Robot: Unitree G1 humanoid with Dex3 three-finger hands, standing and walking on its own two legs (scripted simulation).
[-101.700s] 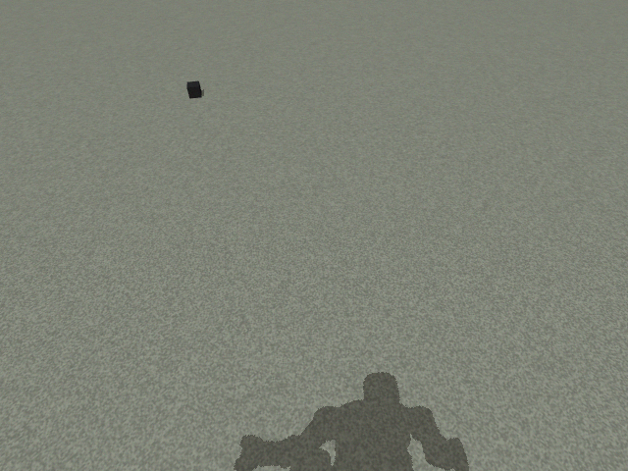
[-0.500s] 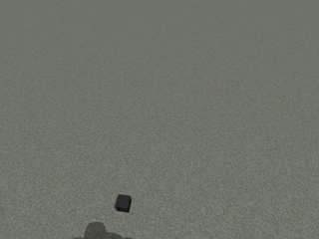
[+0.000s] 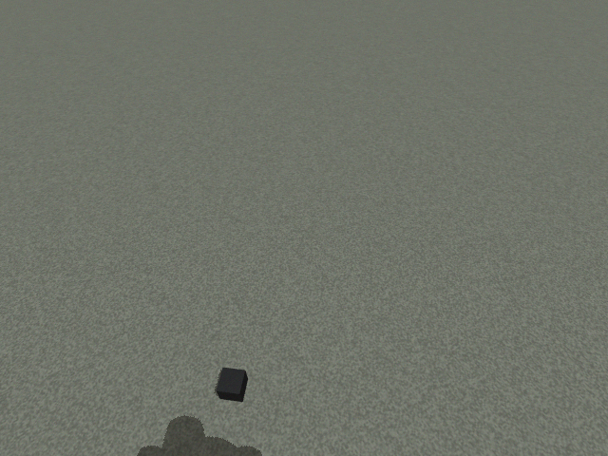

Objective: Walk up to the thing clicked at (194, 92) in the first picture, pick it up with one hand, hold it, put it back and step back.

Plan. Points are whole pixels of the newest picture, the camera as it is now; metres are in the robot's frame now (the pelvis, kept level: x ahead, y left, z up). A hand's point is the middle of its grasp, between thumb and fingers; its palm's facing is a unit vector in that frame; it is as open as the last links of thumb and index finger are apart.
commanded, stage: stand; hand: left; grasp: from above
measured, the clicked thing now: (232, 384) +0.48 +0.26 -0.74
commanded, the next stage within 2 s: step back in 1.26 s
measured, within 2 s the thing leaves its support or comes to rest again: neither
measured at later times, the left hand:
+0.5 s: hand out of the picture +0.08 +0.24 -0.16, palm faces +0.02 -0.94 -0.34, open 7.4 cm
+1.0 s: hand out of the picture +0.09 +0.24 -0.15, palm faces +0.00 -0.94 -0.34, open 7.4 cm
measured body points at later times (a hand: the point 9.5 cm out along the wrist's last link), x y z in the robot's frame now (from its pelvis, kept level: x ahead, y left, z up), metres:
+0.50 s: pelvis +0.01 +0.00 +0.00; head +0.01 -0.01 +0.45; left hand +0.08 +0.29 -0.13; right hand +0.07 -0.30 -0.14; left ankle +0.00 +0.13 -0.75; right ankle +0.01 -0.13 -0.75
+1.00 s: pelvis +0.01 -0.01 +0.00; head +0.02 -0.01 +0.45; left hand +0.09 +0.29 -0.13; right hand +0.08 -0.30 -0.14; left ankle +0.00 +0.13 -0.75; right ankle +0.01 -0.13 -0.75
